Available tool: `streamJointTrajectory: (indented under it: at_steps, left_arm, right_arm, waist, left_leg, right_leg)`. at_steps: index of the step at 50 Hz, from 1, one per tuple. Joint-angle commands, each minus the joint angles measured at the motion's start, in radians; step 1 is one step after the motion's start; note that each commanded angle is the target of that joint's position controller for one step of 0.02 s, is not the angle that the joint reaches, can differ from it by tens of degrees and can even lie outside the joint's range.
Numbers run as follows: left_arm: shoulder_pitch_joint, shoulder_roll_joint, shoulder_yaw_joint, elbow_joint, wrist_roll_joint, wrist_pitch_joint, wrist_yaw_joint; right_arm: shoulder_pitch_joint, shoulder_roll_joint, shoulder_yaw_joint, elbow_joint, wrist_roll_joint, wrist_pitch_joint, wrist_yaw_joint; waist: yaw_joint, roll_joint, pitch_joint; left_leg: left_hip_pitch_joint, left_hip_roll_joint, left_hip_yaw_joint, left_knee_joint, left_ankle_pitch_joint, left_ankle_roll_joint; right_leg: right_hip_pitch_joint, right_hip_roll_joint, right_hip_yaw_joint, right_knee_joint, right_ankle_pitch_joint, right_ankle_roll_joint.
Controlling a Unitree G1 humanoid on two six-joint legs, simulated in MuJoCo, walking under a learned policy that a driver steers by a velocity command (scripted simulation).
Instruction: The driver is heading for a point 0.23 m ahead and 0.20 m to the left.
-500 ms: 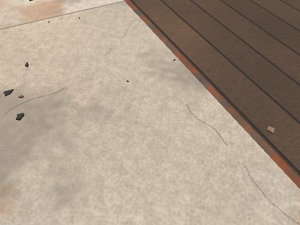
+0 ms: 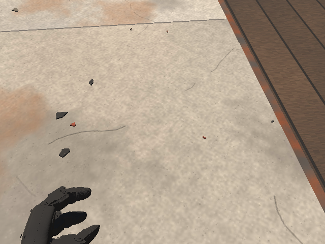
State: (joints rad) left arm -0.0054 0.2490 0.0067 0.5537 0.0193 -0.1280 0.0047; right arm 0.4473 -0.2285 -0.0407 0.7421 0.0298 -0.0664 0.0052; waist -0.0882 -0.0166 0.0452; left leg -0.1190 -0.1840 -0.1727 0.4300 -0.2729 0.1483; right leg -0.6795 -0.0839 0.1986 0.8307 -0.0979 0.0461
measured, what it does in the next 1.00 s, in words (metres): walks ahead, turning left: right foot, then left foot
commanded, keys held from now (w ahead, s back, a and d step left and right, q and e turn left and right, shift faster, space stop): w+q+shift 0.52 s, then shift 0.48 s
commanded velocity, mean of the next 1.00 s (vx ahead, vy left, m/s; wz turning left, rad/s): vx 0.72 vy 0.00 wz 0.71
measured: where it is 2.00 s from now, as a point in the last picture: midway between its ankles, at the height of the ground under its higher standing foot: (108, 189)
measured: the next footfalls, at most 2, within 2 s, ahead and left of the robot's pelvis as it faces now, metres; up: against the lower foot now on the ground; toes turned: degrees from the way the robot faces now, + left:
right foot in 0.16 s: +0.37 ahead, -0.18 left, +0.00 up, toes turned +18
left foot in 0.64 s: +0.66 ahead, +0.20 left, +0.00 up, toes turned +39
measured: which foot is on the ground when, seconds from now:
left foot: down 0.00-0.16, up 0.18-0.62, down 0.64-1.00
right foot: up 0.00-0.14, down 0.16-0.64, up 0.66-1.00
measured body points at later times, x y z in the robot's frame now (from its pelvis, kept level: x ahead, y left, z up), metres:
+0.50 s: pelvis +0.42 -0.03 -0.02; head +0.42 -0.01 +0.43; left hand +0.24 +0.20 -0.15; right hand +0.75 -0.11 -0.06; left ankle +0.53 +0.17 -0.65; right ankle +0.33 -0.20 -0.74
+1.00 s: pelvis +0.69 +0.12 +0.00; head +0.71 +0.15 +0.45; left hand +0.64 +0.42 -0.11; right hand +0.95 -0.01 -0.11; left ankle +0.63 +0.18 -0.74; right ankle +0.90 +0.08 -0.70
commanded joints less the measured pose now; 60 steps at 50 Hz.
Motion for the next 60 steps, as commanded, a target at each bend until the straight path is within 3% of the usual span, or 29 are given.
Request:
streamJointTrajectory:
  at_steps: [1,5,7,8,9,10,12,13,17,21,25,27,30,31,32,33,34,35,36,37,40,45,49,52,53,54,55,57,60]
  left_arm:
    - [-0.111,0.057,0.027,-0.089,-0.021,-0.006,-0.002]
    - [-0.069,0.153,0.075,-0.082,-0.065,-0.024,-0.003]
    - [0.246,0.217,0.119,-0.019,-0.075,-0.028,0.005]
    - [0.485,0.260,0.123,0.018,-0.062,-0.015,0.015]
    - [0.480,0.340,0.128,0.040,-0.009,-0.018,-0.009]
    - [0.385,0.232,0.114,0.006,-0.012,-0.008,-0.012]
    - [0.347,0.156,0.095,0.032,-0.010,0.013,-0.002]
    - [0.330,0.153,0.092,0.056,-0.004,0.014,-0.001]
    - [0.309,0.080,0.070,0.138,-0.027,0.006,-0.011]
    - [0.282,0.138,0.077,0.165,-0.006,0.004,-0.001]
    - [0.377,0.182,0.076,0.216,-0.006,0.008,0.009]
    - [0.405,0.227,0.079,0.230,-0.006,0.019,0.019]
    - [0.414,0.310,0.091,0.237,-0.025,0.046,0.048]
    - [0.351,0.296,0.086,0.219,-0.033,0.042,0.041]
    - [0.374,0.185,0.061,0.199,-0.018,0.030,0.028]
    - [0.528,0.109,0.025,0.170,0.001,0.001,0.008]
    - [0.468,0.219,0.038,0.165,-0.029,-0.010,-0.002]
    - [0.377,0.224,0.043,0.147,-0.062,-0.006,0.002]
    - [0.324,0.198,0.041,0.131,-0.057,0.006,0.016]
    - [0.330,0.191,0.043,0.148,-0.045,0.029,0.026]
    - [0.373,0.156,0.045,0.163,-0.028,0.080,0.035]
    - [0.278,0.088,0.025,0.153,-0.009,0.079,0.030]
    - [0.178,0.119,0.031,0.137,-0.019,0.077,0.014]
    - [0.182,0.148,0.049,0.137,0.000,0.067,0.006]
    - [0.183,0.186,0.061,0.131,0.010,0.063,0.013]
    - [0.190,0.243,0.071,0.112,0.023,0.064,0.025]
    - [0.249,0.252,0.084,0.128,0.022,0.081,0.030]
    - [0.315,0.202,0.075,0.136,0.007,0.103,0.036]
    - [0.129,0.156,0.067,0.104,0.000,0.120,0.052]
  right_arm:
    - [-0.070,-0.195,-0.061,-0.071,0.013,-0.006,-0.023]
    - [-0.064,-0.172,-0.068,-0.053,0.020,0.002,-0.031]
    - [-0.128,-0.164,-0.063,-0.081,-0.012,0.010,-0.017]
    - [-0.124,-0.061,-0.025,-0.115,-0.046,0.010,-0.006]
    - [0.065,0.010,0.006,-0.169,0.037,-0.003,0.000]
    - [0.015,-0.090,0.000,-0.134,0.063,0.008,-0.015]
    - [-0.202,-0.164,-0.019,-0.161,-0.001,0.018,-0.012]
    - [-0.251,-0.155,-0.023,-0.186,-0.018,0.016,-0.006]
    - [-0.260,-0.098,-0.015,-0.219,0.022,0.048,0.018]
    - [-0.323,-0.108,-0.008,-0.242,0.011,0.043,0.031]
    - [-0.485,-0.102,-0.002,-0.276,0.009,0.024,0.063]
    - [-0.523,-0.104,-0.005,-0.287,0.005,0.009,0.082]
    - [-0.252,-0.188,-0.057,-0.231,-0.008,0.007,0.087]
    - [-0.039,-0.238,-0.089,-0.174,-0.007,0.017,0.068]
    - [-0.007,-0.258,-0.081,-0.131,-0.014,0.028,0.039]
    - [-0.082,-0.320,-0.068,-0.197,-0.065,0.017,0.025]
    - [-0.068,-0.278,-0.068,-0.209,-0.082,0.016,0.029]
    - [-0.093,-0.268,-0.070,-0.173,-0.061,0.011,0.036]
    - [-0.186,-0.234,-0.061,-0.173,-0.028,-0.001,0.036]
    - [-0.247,-0.197,-0.045,-0.177,-0.026,-0.010,0.033]
    - [-0.291,-0.168,-0.034,-0.141,-0.041,-0.021,0.033]
    - [-0.289,-0.165,-0.032,-0.083,-0.041,0.005,0.003]
    - [-0.253,-0.159,-0.026,-0.036,-0.043,0.025,0.001]
    - [-0.263,-0.153,-0.020,-0.014,-0.025,0.032,0.003]
    - [-0.235,-0.144,-0.018,-0.011,-0.026,0.031,0.000]
    - [-0.169,-0.119,-0.015,-0.016,-0.040,0.025,0.000]
    - [-0.130,-0.113,-0.013,-0.016,-0.022,0.026,-0.009]
    - [-0.210,-0.204,-0.049,-0.045,-0.004,0.057,-0.014]
    - [-0.223,-0.169,-0.059,-0.048,0.003,0.131,-0.033]
  waist:
    - [-0.002,0.073,0.017]
    - [0.033,0.145,-0.026]
    - [0.218,0.151,-0.217]
    - [0.286,0.018,-0.404]
    - [0.135,-0.550,-0.509]
    - [0.171,-0.394,-0.357]
    - [0.203,-0.025,-0.128]
    - [0.180,-0.004,-0.068]
    - [0.113,-0.067,0.011]
    - [0.096,-0.023,0.078]
    - [0.160,0.037,0.134]
    - [0.151,0.008,0.119]
    - [-0.024,-0.109,-0.063]
    - [-0.142,-0.089,-0.138]
    - [-0.082,0.124,-0.160]
    - [0.058,0.310,-0.401]
    - [-0.028,0.123,-0.606]
    - [-0.012,0.016,-0.470]
    - [0.045,-0.072,-0.265]
    - [0.088,-0.090,-0.178]
    - [0.148,-0.007,-0.107]
    - [0.116,0.062,-0.167]
    - [0.067,0.101,-0.152]
    - [0.096,0.106,-0.129]
    - [0.091,0.068,-0.117]
    - [0.053,-0.062,-0.148]
    - [0.085,-0.237,-0.216]
    - [0.144,-0.182,-0.265]
    - [0.082,-0.138,-0.139]
  left_leg:
    - [-0.352,0.131,-0.204,-0.189,0.008,0.084]
    - [-0.098,0.189,-0.308,-0.026,0.064,0.038]
    - [-0.093,0.159,-0.243,0.326,0.346,-0.028]
    - [-0.295,0.122,-0.160,0.689,0.074,-0.051]
    - [-0.646,0.051,-0.067,1.009,-0.300,-0.087]
    - [-0.772,0.166,-0.021,1.096,-0.178,-0.091]
    - [-0.740,0.226,0.050,1.053,-0.069,-0.090]
    - [-0.714,0.262,0.045,0.990,-0.034,-0.087]
    - [-0.718,0.344,0.057,0.923,-0.011,-0.076]
    - [-0.748,0.340,0.089,0.791,0.193,-0.105]
    - [-0.710,0.291,0.217,0.516,0.344,-0.070]
    - [-0.540,0.197,0.326,0.361,0.340,-0.035]
    - [-0.125,0.069,0.334,0.280,0.266,0.012]
    - [0.146,0.110,0.238,0.135,0.421,0.065]
    - [0.392,0.256,0.031,0.121,0.653,0.095]
    - [0.625,0.511,-0.366,0.251,1.244,0.269]
    - [0.630,0.581,-0.472,0.126,1.053,0.352]
    - [0.457,0.528,-0.425,0.014,0.758,0.306]
    - [0.238,0.473,-0.336,-0.041,0.622,0.242]
    - [0.067,0.451,-0.264,-0.072,0.634,0.213]
    - [-0.233,0.375,-0.067,-0.133,0.727,0.174]
    - [-0.192,0.284,0.110,-0.100,0.781,0.112]
    - [-0.134,0.324,0.063,-0.071,0.578,0.094]
    - [-0.145,0.310,0.000,0.039,0.398,0.038]
    - [-0.173,0.253,-0.009,0.101,0.287,-0.010]
    - [-0.275,0.162,0.020,0.223,0.037,-0.064]
    - [-0.409,0.089,0.120,0.401,-0.232,-0.122]
    - [-0.547,0.135,0.103,0.762,-0.387,-0.169]
    - [-0.501,0.215,0.117,0.756,-0.208,-0.208]
  right_leg:
    - [0.343,0.118,-0.147,-0.242,0.208,0.047]
    - [0.367,0.100,-0.071,-0.364,0.138,0.031]
    - [0.686,0.060,-0.087,-0.302,0.026,-0.021]
    - [1.038,-0.110,0.111,-0.226,-0.236,-0.060]
    - [1.240,-0.363,0.795,-0.514,-0.686,-0.260]
    - [1.127,-0.339,0.822,-0.582,-0.915,-0.246]
    - [0.858,-0.237,0.424,-0.559,-0.514,-0.179]
    - [0.757,-0.205,0.308,-0.558,-0.361,-0.178]
    - [0.626,-0.161,0.039,-0.609,-0.136,-0.160]
    - [0.562,-0.141,-0.175,-0.680,0.036,-0.155]
    - [0.649,-0.113,-0.334,-0.701,0.245,-0.087]
    - [0.666,-0.093,-0.404,-0.625,0.722,-0.044]
    - [0.660,-0.150,-0.376,-0.216,1.270,-0.055]
    - [0.539,-0.128,-0.379,0.032,1.126,-0.053]
    - [0.293,0.027,-0.364,0.409,-0.063,-0.039]
    - [0.089,0.106,-0.190,0.753,-0.591,-0.028]
    - [0.060,0.090,-0.036,0.810,-0.520,-0.023]
    - [0.031,0.057,-0.064,0.715,-0.417,-0.023]
    - [0.006,0.015,-0.099,0.612,-0.354,-0.011]
    - [0.054,-0.017,-0.106,0.568,-0.329,0.001]
    - [0.227,-0.044,-0.124,0.389,-0.301,0.027]
    - [0.254,-0.011,-0.166,0.040,-0.012,0.049]
    - [0.288,0.009,-0.148,-0.149,0.081,0.033]
    - [0.391,0.049,-0.171,-0.330,0.115,-0.021]
    - [0.452,0.006,-0.133,-0.370,0.329,-0.047]
    - [0.573,-0.144,-0.026,-0.329,0.660,-0.114]
    - [0.680,-0.293,0.111,-0.369,0.710,-0.253]
    - [0.721,-0.357,0.200,-0.433,0.481,-0.322]
    - [0.495,-0.253,-0.010,-0.522,0.092,-0.238]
